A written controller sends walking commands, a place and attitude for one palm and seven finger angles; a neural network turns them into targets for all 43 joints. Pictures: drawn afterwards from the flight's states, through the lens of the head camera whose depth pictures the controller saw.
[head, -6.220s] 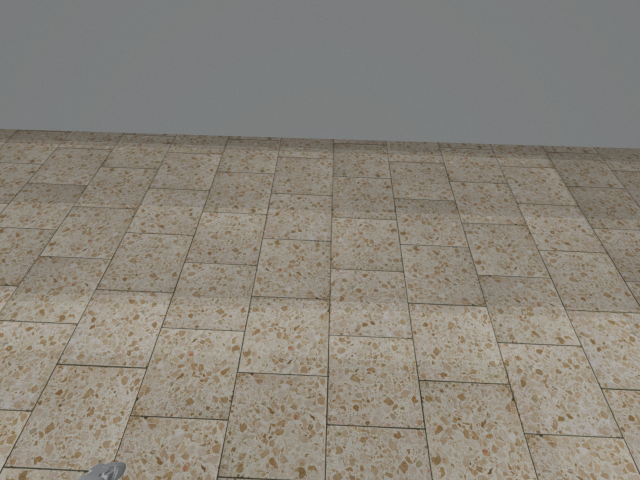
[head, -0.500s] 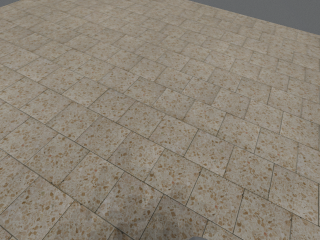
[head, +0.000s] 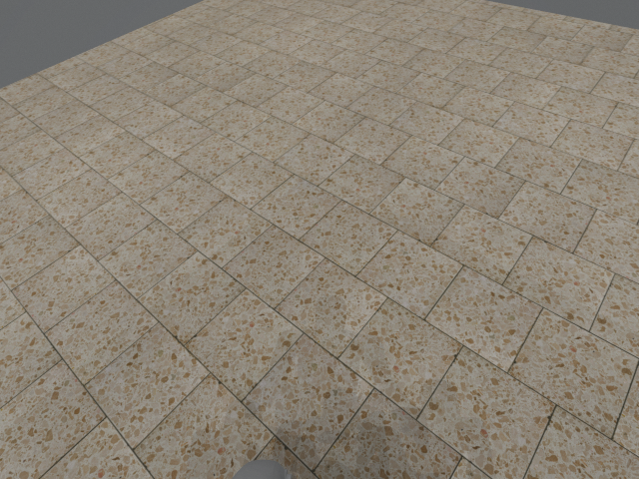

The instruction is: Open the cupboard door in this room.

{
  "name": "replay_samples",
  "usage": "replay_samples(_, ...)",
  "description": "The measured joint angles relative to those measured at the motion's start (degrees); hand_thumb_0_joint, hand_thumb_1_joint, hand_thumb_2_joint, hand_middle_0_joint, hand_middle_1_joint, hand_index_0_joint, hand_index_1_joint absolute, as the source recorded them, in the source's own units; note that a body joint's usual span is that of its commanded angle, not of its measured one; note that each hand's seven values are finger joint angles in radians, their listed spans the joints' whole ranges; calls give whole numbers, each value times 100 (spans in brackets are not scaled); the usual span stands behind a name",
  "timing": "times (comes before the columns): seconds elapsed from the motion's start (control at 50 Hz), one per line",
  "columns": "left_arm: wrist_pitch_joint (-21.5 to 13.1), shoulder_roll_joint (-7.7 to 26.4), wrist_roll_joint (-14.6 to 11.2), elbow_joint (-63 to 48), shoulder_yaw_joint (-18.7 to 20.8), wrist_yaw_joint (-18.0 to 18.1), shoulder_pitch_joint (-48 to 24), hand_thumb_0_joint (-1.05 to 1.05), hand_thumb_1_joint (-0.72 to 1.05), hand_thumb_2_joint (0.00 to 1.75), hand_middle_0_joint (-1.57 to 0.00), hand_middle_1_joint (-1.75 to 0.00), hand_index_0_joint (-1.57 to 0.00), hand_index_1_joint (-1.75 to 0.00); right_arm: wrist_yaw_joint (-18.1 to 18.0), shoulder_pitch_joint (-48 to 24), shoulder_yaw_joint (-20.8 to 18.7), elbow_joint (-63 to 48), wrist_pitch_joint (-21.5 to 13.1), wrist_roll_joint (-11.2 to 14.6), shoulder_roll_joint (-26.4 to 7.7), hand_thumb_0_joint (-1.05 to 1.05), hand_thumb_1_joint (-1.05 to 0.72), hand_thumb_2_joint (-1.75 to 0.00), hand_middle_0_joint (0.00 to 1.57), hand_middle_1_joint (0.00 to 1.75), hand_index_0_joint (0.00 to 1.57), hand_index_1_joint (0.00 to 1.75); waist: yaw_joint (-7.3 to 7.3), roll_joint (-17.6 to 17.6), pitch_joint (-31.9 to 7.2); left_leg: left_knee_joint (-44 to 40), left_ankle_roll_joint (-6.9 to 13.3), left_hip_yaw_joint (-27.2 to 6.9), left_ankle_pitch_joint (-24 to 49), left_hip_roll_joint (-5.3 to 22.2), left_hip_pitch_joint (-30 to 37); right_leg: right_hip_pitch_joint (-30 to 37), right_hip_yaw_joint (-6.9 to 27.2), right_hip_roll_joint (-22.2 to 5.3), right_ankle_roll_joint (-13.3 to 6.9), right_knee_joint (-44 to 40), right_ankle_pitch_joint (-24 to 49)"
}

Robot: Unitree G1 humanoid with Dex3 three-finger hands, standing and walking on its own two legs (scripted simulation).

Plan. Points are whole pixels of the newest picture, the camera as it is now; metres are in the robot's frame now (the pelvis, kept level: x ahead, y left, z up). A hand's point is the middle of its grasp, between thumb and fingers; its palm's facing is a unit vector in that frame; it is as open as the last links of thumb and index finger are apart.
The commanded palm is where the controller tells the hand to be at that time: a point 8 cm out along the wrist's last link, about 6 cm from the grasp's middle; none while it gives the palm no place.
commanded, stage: turn or walk to find it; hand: left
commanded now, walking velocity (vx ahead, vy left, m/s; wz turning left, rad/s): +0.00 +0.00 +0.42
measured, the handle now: out of the picture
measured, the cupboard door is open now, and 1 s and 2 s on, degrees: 0 0 0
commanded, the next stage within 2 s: none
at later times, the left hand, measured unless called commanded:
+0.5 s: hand out of the picture +0.00 +0.26 -0.17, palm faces +0.25 -0.93 -0.26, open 7.4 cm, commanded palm none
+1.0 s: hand out of the picture -0.08 +0.20 -0.17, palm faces +0.45 -0.86 -0.24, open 7.4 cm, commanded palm none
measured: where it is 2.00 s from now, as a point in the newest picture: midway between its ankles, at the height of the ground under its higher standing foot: outside the picture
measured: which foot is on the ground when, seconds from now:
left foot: up 0.00-0.20, down 0.22-0.62, up 0.64-1.00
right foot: down 0.00-0.22, up 0.24-0.60, down 0.62-1.00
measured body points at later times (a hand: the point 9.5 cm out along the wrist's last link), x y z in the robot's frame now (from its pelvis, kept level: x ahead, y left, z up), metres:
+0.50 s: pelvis -0.02 +0.03 +0.00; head +0.00 +0.04 +0.45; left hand -0.01 +0.30 -0.15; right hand +0.12 -0.19 -0.14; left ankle -0.03 +0.14 -0.74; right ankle +0.00 -0.11 -0.69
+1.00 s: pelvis -0.04 +0.01 -0.01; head -0.01 +0.02 +0.44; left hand -0.11 +0.25 -0.15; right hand +0.12 -0.21 -0.15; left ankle -0.11 +0.12 -0.71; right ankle +0.01 -0.10 -0.74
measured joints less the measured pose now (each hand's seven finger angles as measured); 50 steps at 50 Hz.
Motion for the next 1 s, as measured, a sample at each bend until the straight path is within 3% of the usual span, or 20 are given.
replay_samples(0.14, 17, 179, 44, 154, 64, -21, 150, 1, 91, 90, -21, -30, -20, -30, -20, -282, 106, 34, -10, 56, 66, 1, -91, -90, 20, 30, 20, 30, 189, -231, 119, -1572, 24, 328, -375, 122, 684, -91, -292, -227, 98, 222, -102)
replay_samples(0.18, 51, 276, 41, 218, 102, -24, 191, 1, 91, 90, -21, -30, -20, -30, -25, -385, 142, -28, -64, 68, 97, 1, -91, -90, 20, 30, 20, 30, 224, -296, 130, -2140, 70, 458, -208, 101, 926, -162, -391, -295, 162, 389, -176)
replay_samples(0.22, 101, 370, 7, 261, 145, -28, 270, 1, 91, 90, -21, -30, -20, -30, -12, -435, 175, -131, -157, 64, 93, 1, -91, -90, 20, 30, 20, 30, 235, -306, 80, -2998, 203, 561, 399, 108, 1274, -305, -498, -350, 256, 709, -329)
replay_samples(0.26, 212, 522, -24, 306, 199, -25, 262, 1, 91, 90, -20, -30, -20, -30, -20, -531, 191, -184, -250, 40, 186, 1, -91, -90, 20, 30, 20, 30, 273, -503, 108, -2915, 438, 589, 366, -17, 1202, -635, -193, -412, 417, 1459, -891)
replay_samples(0.3, 333, 598, -25, 371, 226, 0, 227, 1, 91, 90, -20, -30, -20, -30, -57, -557, 235, -238, -315, 29, 248, 1, -91, -90, 20, 30, 20, 30, 302, -545, 98, -2908, 499, 556, 345, -52, 1205, -989, 198, -270, 508, 2353, -1282)
replay_samples(0.38, 354, 608, -41, 372, 237, -47, 127, 1, 91, 90, -20, -30, -20, -30, -119, -523, 293, -275, -329, 16, 293, 1, -91, -90, 20, 30, 20, 30, 282, -435, 27, -3321, 518, 380, 618, -97, 1354, -1351, 537, -124, 603, 3126, -959)
replay_samples(0.5, 302, 492, -54, 157, 196, -69, -51, 1, 91, 90, -20, -30, -20, -30, -88, -427, 286, -283, -287, 0, 303, 1, -91, -90, 21, 30, 20, 30, 186, -256, -47, -3617, 488, 105, 885, -170, 1352, -1177, 702, -23, 649, 2326, -849)
replay_samples(0.56, 249, 405, -70, 56, 160, -66, -145, 1, 91, 90, -20, -30, -20, -30, -74, -357, 244, -283, -249, -15, 280, 1, -91, -90, 21, 30, 20, 30, 104, -159, -60, -3541, 419, -41, 908, -207, 1237, -891, 704, 80, 618, 1595, -784)
replay_samples(0.6, 173, 351, -79, -18, 128, -65, -171, 1, 91, 90, -20, -30, -20, -30, -66, -289, 208, -276, -219, -2, 248, 1, -91, -90, 21, 30, 20, 30, 76, -99, -82, -3375, 348, -138, 867, -241, 1105, -573, 652, 154, 599, 827, -358)
replay_samples(0.62, 115, 327, -68, -55, 111, -61, -165, 1, 91, 90, -20, -30, -20, -30, -59, -244, 184, -277, -206, 17, 224, 1, -91, -90, 21, 30, 20, 30, 77, -72, -100, -3210, 302, -183, 806, -263, 1001, -416, 610, 173, 458, 432, -103)
replay_samples(0.64, 64, 265, -39, -60, 94, -48, -180, 1, 91, 90, -20, -30, -20, -30, -58, -227, 148, -258, -185, 34, 179, 1, -91, -90, 21, 30, 20, 30, 71, 22, -73, -2902, 286, -238, 516, -253, 871, -404, 534, 206, 271, 422, -33)
replay_samples(0.68, 14, 172, -21, -99, 47, -42, -145, 1, 91, 90, -20, -30, -20, -30, -57, -167, 86, -211, -99, 23, 117, 1, -91, -90, 21, 30, 20, 30, 63, 77, -71, -1825, 270, -251, -223, -334, 488, -386, 395, 151, 96, 481, -79)
replay_samples(0.74, 27, 75, -13, -98, 17, -22, -43, 1, 91, 90, -20, -30, -20, -30, -12, -121, 17, -138, -13, 5, 35, 1, -91, -90, 20, 30, 20, 30, 62, 84, -63, -305, 219, -124, -216, -295, 24, -237, 250, 70, 64, 272, -14)
replay_samples(0.8, 39, 42, -4, -29, -2, -8, 14, 1, 91, 90, -20, -30, -20, -30, 16, -61, -1, -91, -8, 2, -4, 1, -91, -90, 20, 30, 20, 30, 24, 46, -39, 191, 108, -12, 6, -120, -88, -117, 78, -3, 67, 94, 75)
replay_samples(0.88, 23, 57, 20, 41, -4, -9, 68, 1, 90, 90, -20, -30, -20, -30, 15, -45, 25, -5, 24, 12, 5, 1, -91, -90, 20, 30, 20, 30, 57, -77, 12, -307, 13, 120, -137, 66, 159, -70, -126, -127, 88, 34, 102)
replay_samples(1.0, 44, 231, 47, 165, 64, -35, 134, 1, 90, 90, -21, -30, -20, -30, -4, -242, 121, -8, -40, 65, 89, 1, -91, -90, 20, 30, 20, 30, 200, -295, 111, -1894, 64, 424, -321, 126, 825, -224, -385, -350, 218, 311, 10)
